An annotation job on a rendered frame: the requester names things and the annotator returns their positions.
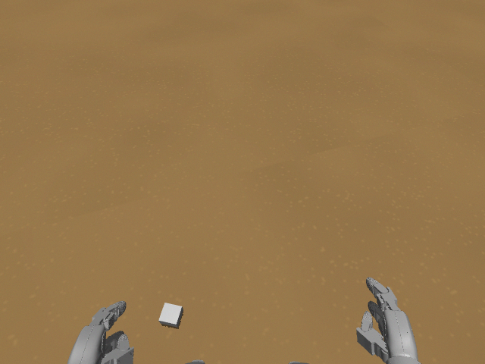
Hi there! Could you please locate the right robot hand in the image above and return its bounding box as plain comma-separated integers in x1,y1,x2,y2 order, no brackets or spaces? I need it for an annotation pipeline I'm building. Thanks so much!
356,277,418,363

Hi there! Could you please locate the left robot hand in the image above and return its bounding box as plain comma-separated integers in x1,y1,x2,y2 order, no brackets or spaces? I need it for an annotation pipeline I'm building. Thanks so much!
67,301,134,364

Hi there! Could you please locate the small box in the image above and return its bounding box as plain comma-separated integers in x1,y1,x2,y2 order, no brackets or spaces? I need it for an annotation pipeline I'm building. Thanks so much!
159,303,183,327

